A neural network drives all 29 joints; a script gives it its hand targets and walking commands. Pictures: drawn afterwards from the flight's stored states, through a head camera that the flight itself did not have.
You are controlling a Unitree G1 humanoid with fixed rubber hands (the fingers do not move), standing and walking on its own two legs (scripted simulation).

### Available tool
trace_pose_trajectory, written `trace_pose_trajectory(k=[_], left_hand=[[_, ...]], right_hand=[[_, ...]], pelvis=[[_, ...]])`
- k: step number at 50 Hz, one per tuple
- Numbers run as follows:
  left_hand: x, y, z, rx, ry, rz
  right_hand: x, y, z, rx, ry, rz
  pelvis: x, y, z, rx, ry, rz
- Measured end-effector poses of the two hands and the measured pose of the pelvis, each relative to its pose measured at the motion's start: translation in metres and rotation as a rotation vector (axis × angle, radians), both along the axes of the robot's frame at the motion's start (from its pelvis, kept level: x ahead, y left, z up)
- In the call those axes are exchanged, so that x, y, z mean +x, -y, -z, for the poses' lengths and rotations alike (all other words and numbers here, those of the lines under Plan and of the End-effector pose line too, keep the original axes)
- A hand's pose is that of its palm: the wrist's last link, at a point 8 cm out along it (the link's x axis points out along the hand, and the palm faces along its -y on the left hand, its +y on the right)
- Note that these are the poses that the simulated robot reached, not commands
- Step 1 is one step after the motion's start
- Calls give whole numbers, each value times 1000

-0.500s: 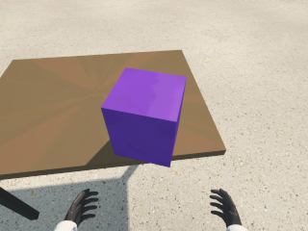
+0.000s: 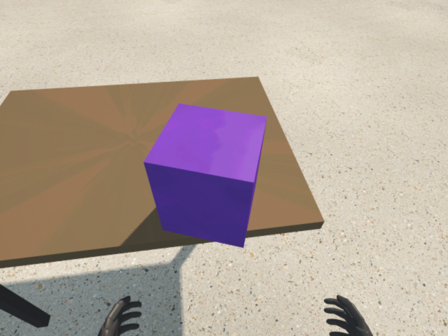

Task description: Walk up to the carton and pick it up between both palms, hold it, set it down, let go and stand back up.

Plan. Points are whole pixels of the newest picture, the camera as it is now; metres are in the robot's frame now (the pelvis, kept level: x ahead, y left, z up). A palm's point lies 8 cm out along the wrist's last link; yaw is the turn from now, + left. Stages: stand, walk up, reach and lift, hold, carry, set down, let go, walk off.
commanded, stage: set down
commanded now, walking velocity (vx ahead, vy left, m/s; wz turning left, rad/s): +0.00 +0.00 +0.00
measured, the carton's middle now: (211, 176) +0.48 +0.04 -0.02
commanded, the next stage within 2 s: let go in 0.46 s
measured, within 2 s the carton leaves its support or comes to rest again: neither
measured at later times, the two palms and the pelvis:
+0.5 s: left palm out of the picture +0.14 +0.23 -0.08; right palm out of the picture +0.13 -0.22 -0.09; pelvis +0.00 +0.00 +0.00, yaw -1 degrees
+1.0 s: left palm out of the picture +0.14 +0.23 -0.08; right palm out of the picture +0.14 -0.23 -0.09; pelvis +0.00 +0.00 +0.00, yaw -1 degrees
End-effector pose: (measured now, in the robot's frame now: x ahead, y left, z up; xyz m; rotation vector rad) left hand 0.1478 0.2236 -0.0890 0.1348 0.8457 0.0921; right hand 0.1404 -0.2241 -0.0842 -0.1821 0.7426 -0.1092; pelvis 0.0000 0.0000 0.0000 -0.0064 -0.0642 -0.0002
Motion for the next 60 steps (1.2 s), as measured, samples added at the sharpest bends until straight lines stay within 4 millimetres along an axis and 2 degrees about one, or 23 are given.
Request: trace_pose_trajectory(k=[14,23,32,51,55,60], left_hand=[[2,-2,-4,32,-13,0],[-3,-7,-6,38,-25,-6],[-4,-2,-2,28,-20,-8],[-4,-6,-5,56,-7,-2],[-19,-14,1,81,-5,-9],[-50,-25,10,91,-52,-50]], right_hand=[[-5,-7,6,30,-23,-3],[-7,-2,7,21,-19,-3],[-4,3,4,10,-16,-4],[-6,4,10,19,-30,-4],[-17,9,23,0,-140,11],[-38,16,33,-14,-228,27]], pelvis=[[-1,-1,1,1,9,11],[-1,-2,1,2,3,15],[-2,0,2,3,-2,15],[-2,1,3,3,-16,9],[0,-1,5,-1,-29,-5],[2,-3,7,-2,-17,-15]])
